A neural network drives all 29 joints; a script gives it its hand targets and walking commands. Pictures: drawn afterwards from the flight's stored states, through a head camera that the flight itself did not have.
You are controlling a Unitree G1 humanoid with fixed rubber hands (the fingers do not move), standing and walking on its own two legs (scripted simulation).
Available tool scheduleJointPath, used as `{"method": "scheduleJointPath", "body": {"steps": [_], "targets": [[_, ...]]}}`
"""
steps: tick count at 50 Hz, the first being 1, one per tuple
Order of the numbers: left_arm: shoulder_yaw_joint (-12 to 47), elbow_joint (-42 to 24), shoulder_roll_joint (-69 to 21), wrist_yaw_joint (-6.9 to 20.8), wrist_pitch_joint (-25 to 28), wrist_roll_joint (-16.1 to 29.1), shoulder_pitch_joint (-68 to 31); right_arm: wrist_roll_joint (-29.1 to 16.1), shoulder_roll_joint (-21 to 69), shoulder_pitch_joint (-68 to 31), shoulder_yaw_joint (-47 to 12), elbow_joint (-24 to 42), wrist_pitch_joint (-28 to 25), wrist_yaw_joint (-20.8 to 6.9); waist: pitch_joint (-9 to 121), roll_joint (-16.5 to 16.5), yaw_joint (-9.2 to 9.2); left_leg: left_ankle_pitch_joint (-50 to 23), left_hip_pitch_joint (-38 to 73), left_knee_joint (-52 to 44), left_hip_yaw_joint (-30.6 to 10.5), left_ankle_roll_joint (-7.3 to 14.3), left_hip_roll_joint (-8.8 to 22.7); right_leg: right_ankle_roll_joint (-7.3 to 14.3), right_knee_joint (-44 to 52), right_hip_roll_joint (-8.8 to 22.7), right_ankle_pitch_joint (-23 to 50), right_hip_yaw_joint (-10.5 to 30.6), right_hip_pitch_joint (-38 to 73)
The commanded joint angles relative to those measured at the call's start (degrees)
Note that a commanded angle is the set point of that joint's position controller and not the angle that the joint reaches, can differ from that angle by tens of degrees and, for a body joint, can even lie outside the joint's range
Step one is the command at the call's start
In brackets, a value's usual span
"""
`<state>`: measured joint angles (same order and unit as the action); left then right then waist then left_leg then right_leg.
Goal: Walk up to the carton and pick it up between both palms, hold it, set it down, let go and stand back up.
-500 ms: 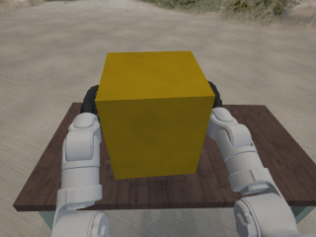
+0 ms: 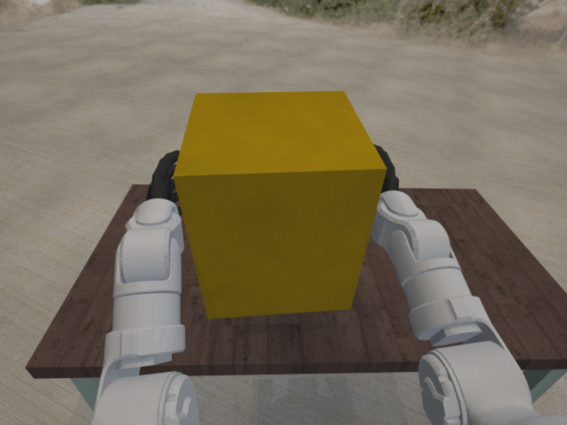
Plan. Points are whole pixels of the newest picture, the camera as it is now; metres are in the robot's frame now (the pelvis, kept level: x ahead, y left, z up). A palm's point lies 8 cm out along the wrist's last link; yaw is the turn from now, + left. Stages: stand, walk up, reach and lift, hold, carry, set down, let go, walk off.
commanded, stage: hold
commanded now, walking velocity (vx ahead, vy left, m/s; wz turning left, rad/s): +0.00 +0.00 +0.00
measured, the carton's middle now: (275, 204) +0.38 +0.01 +0.19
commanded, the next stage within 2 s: none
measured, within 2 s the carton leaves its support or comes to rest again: neither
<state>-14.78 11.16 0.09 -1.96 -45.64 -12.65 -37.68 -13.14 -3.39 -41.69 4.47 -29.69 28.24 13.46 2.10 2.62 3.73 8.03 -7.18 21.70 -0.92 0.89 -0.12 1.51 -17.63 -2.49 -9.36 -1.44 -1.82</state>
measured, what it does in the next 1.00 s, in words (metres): stands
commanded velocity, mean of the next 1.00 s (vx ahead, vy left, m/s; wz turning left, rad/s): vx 0.00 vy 0.00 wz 0.00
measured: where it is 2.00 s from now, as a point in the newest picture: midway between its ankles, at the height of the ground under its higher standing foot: outside the picture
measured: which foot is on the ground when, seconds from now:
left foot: down 0.00-1.00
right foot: down 0.00-1.00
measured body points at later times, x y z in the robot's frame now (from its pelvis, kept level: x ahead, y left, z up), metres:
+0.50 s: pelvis +0.00 +0.00 +0.00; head -0.05 +0.03 +0.45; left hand +0.38 +0.16 +0.20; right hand +0.38 -0.15 +0.21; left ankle +0.05 +0.11 -0.75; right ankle +0.01 -0.10 -0.75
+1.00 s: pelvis +0.00 +0.00 +0.00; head -0.06 +0.03 +0.44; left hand +0.38 +0.16 +0.20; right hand +0.38 -0.15 +0.21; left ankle +0.05 +0.11 -0.75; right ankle +0.01 -0.10 -0.75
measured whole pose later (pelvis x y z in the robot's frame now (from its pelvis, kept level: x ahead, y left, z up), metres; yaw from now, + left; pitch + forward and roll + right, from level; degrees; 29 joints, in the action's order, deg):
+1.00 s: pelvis +0.00 +0.00 +0.00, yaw +0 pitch -7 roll -1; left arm -14.8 10.5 0.6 -1.5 -46.4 -12.7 -37.3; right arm -13.2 -2.8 -41.7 4.7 -29.8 28.4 13.6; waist 2.1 3.2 4.1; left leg 8.2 -7.0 21.9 -1.3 0.8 -0.2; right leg 1.6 -17.9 -2.5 -9.6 -1.5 -1.6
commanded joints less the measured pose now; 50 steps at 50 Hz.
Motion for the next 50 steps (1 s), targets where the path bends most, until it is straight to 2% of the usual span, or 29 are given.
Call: {"method": "scheduleJointPath", "body": {"steps": [1, 4, 5, 6, 8, 10, 12, 13, 14, 15, 17, 18, 22, 23, 25, 27, 28, 30, 32, 34, 36, 38, 39, 42, 45, 46, 47, 48, 50], "targets": [[27.04, -10.85, -32.11, 8.86, 4.89, 9.75, -51.87, -6.58, 34.66, -57.97, -21.16, 19.22, -4.17, -8.07, 27.63, -2.9, 0.5, -6.33, 11.31, -2.51, 0.1, -0.44, -0.75, -3.82, 2.95, -0.45, 5.87, 0.37, -0.21], [29.58, -14.46, -33.67, 8.73, 5.21, 11.19, -49.9, -8.36, 35.76, -56.89, -23.14, 23.5, -4.7, -7.58, 30.89, -5.69, 1.1, -13.23, 14.28, -0.8, -0.62, -1.45, -0.87, -3.98, 1.76, -0.95, 11.92, -0.22, 1.19], [30.79, -14.77, -33.84, 8.42, 5.11, 11.5, -50.35, -8.2, 34.57, -56.82, -22.64, 23.05, -4.52, -7.77, 31.3, -6.9, 2.29, -14.9, 15.63, -0.36, -0.18, -2.32, -0.94, -3.52, 2.28, -1.2, 12.48, 0.12, 0.17], [29.69, -14.39, -33.32, 8.27, 5.07, 10.22, -50.9, -8.06, 33.68, -55.9, -22.54, 20.37, -4.2, -8.07, 28.99, -8.05, 1.67, -12.78, 15.37, -0.51, -0.78, -2.7, -0.64, -3.57, 2.6, -1.33, 9.89, -0.3, -0.86], [28.07, -10.64, -33.18, 8.25, 4.69, 9.48, -50.43, -7.36, 33.87, -56.79, -22.09, 19.25, -3.96, -8.15, 25.6, -6.04, 1.01, -7.98, 12.56, -1.97, -0.27, -1.73, -1.07, -3.27, 3.42, -0.81, 5.66, -0.12, -1.74], [28.37, -11.91, -33.48, 8.25, 4.83, 9.87, -50.26, -7.34, 35.0, -58.94, -22.06, 22.17, -4.7, -8.37, 28.2, -5.38, 0.05, -8.48, 12.62, -1.84, -0.31, -1.22, -0.61, -3.46, 2.72, -0.85, 7.11, 0.23, -1.09], [31.54, -16.35, -34.28, 8.01, 5.6, 12.25, -50.59, -8.2, 35.59, -57.85, -24.04, 25.6, -5.16, -7.96, 33.72, -4.96, 1.18, -14.88, 15.05, 0.15, -0.2, -1.9, -0.69, -3.49, 1.75, -1.34, 13.62, -0.18, 1.46], [29.64, -13.65, -32.85, 8.0, 5.29, 10.74, -49.84, -7.78, 34.63, -56.17, -22.92, 21.9, -4.22, -7.91, 30.6, -5.44, 1.11, -12.22, 14.74, -0.86, -0.39, -1.94, -0.87, -3.77, 2.71, -1.18, 10.19, -0.15, -0.29], [28.59, -13.99, -33.15, 8.02, 4.88, 9.9, -49.08, -8.08, 34.1, -55.64, -23.19, 21.46, -4.09, -8.01, 30.31, -5.81, 1.14, -13.64, 15.28, -0.82, -0.23, -1.87, -0.69, -3.36, 2.56, -1.38, 10.93, 0.01, 0.38], [28.01, -12.79, -31.99, 8.43, 4.47, 9.57, -48.08, -8.04, 34.24, -55.89, -23.78, 21.98, -3.9, -7.7, 27.69, -3.84, 0.65, -13.12, 13.79, -1.03, 0.09, -1.39, -0.88, -3.97, 2.77, -0.89, 11.37, 0.05, 0.86], [27.76, -10.91, -32.97, 9.19, 4.6, 9.83, -50.93, -6.79, 34.47, -57.03, -21.45, 20.14, -4.11, -7.85, 25.58, -4.3, 0.61, -7.74, 12.37, -2.2, 0.21, -1.15, -0.78, -3.61, 3.2, -0.52, 6.63, -0.05, -0.89], [28.76, -12.4, -33.34, 8.9, 4.92, 10.54, -50.61, -7.5, 35.38, -58.17, -22.37, 22.48, -4.88, -7.81, 29.06, -4.42, 1.36, -9.84, 13.08, -1.62, 0.08, -1.15, -0.85, -3.49, 2.68, -0.67, 9.19, -0.13, 0.24], [29.62, -16.84, -32.43, 8.31, 5.25, 11.08, -49.15, -9.31, 36.35, -56.19, -25.17, 26.21, -4.46, -6.92, 32.22, -4.58, 0.77, -17.53, 15.13, 0.61, 0.2, -1.5, -1.29, -4.3, 1.33, -0.72, 18.08, 0.37, 2.91], [29.88, -16.82, -32.28, 8.36, 4.95, 10.47, -48.53, -9.14, 34.94, -54.39, -25.12, 24.35, -4.12, -7.04, 31.49, -6.6, 1.22, -17.27, 15.44, 0.54, -0.18, -2.07, -1.24, -3.97, 1.25, -1.11, 16.46, 0.19, 2.48], [28.63, -12.38, -32.52, 8.85, 3.71, 9.0, -47.91, -7.77, 32.64, -55.53, -22.73, 21.67, -3.72, -7.31, 25.01, -7.0, 1.46, -10.83, 13.01, -1.09, -0.01, -1.99, -1.13, -3.57, 2.91, -0.71, 8.6, 0.12, -0.45], [27.07, -9.99, -31.99, 9.44, 3.7, 8.39, -48.13, -7.21, 33.31, -56.82, -21.86, 20.39, -3.97, -7.67, 24.86, -4.7, -0.01, -6.93, 11.65, -2.23, 0.19, -1.22, -0.71, -3.54, 3.32, -0.57, 5.29, 0.13, -0.59], [28.46, -11.71, -33.21, 9.26, 4.14, 9.81, -49.04, -7.31, 34.42, -57.09, -22.28, 21.48, -4.29, -7.64, 27.99, -4.56, 1.6, -9.66, 13.11, -1.7, 0.0, -1.25, -0.47, -3.44, 2.5, -0.88, 8.75, -0.24, 0.29], [32.65, -17.46, -34.89, 8.39, 5.39, 12.25, -52.04, -9.15, 35.64, -59.35, -24.33, 27.73, -5.06, -7.32, 35.11, -6.03, 1.54, -15.16, 15.03, 0.29, -0.38, -1.92, -0.92, -3.69, 1.34, -1.31, 13.76, 0.0, 1.79], [28.83, -13.36, -32.94, 8.5, 4.62, 10.01, -47.63, -8.75, 34.23, -55.73, -24.15, 23.67, -3.81, -7.05, 28.18, -5.11, 0.72, -13.88, 14.32, -0.64, -0.53, -1.61, -1.07, -3.96, 2.55, -0.86, 11.95, -0.41, 0.82], [27.7, -15.22, -31.2, 8.84, 4.61, 9.35, -48.83, -7.86, 35.21, -54.11, -24.02, 21.9, -3.55, -7.3, 28.26, -3.62, 0.53, -13.39, 14.14, -0.87, 0.29, -1.53, -0.88, -4.14, 2.1, -0.81, 12.53, -0.26, 1.26], [27.26, -11.1, -31.01, 8.99, 4.92, 9.96, -52.16, -6.34, 34.85, -58.17, -22.11, 20.78, -3.93, -7.74, 26.02, -2.37, 0.13, -5.49, 11.63, -2.46, 0.06, -0.13, -1.06, -4.02, 3.25, -0.18, 4.56, 0.32, -1.67], [26.83, -10.71, -31.54, 9.37, 4.61, 9.31, -49.68, -6.89, 35.22, -56.64, -22.31, 20.3, -3.91, -7.6, 26.04, -3.99, 0.56, -8.47, 12.03, -2.22, 0.34, -0.67, -1.13, -4.04, 2.86, -0.32, 8.3, 0.16, 0.15], [29.86, -13.57, -32.96, 9.21, 4.89, 10.65, -50.57, -7.57, 35.07, -57.54, -22.68, 22.45, -4.43, -7.63, 30.38, -5.95, 0.79, -11.35, 14.07, -1.02, 0.12, -1.56, -0.9, -3.75, 1.86, -0.58, 10.46, 0.21, 0.65], [28.08, -13.11, -31.79, 9.12, 4.77, 10.2, -47.48, -8.49, 35.49, -56.89, -24.61, 25.69, -4.46, -6.72, 31.53, -4.62, 0.29, -14.12, 14.8, -0.35, -0.2, -0.9, -1.35, -4.69, 2.09, -0.28, 14.87, 0.66, 2.53], [27.17, -10.9, -31.8, 9.24, 4.48, 9.58, -48.64, -7.62, 34.07, -57.31, -23.09, 22.0, -4.09, -7.27, 26.43, -5.42, 0.86, -10.7, 13.25, -1.25, 0.0, -1.0, -1.14, -3.67, 2.85, -0.33, 9.74, 0.49, 0.3], [28.88, -13.21, -33.01, 9.2, 4.83, 10.07, -50.35, -7.44, 34.77, -55.95, -22.56, 20.98, -4.16, -7.25, 28.61, -5.81, 1.78, -9.86, 12.79, -1.09, -0.19, -1.45, -0.93, -3.77, 2.16, -0.57, 8.93, -0.12, 0.51], [28.21, -12.16, -32.36, 9.16, 4.72, 9.63, -49.7, -7.26, 34.44, -56.96, -22.41, 21.11, -4.21, -7.26, 27.59, -4.8, 1.02, -9.47, 13.56, -1.52, 0.02, -1.03, -0.95, -3.82, 2.88, -0.3, 8.31, 0.21, 0.1], [29.37, -16.31, -32.71, 8.98, 5.07, 10.4, -51.66, -8.08, 35.39, -55.71, -23.13, 21.8, -4.41, -7.53, 30.01, -5.63, 1.06, -11.71, 14.35, -0.97, -0.3, -1.52, -0.78, -3.86, 1.94, -0.65, 10.74, -0.3, 0.91], [28.04, -11.23, -32.61, 8.95, 4.57, 9.91, -49.26, -7.0, 33.43, -57.17, -21.72, 20.86, -4.2, -7.69, 26.95, -5.56, 1.68, -10.07, 12.77, -1.55, -0.42, -1.51, -0.82, -3.5, 3.06, -0.69, 8.21, -0.03, -0.4]]}}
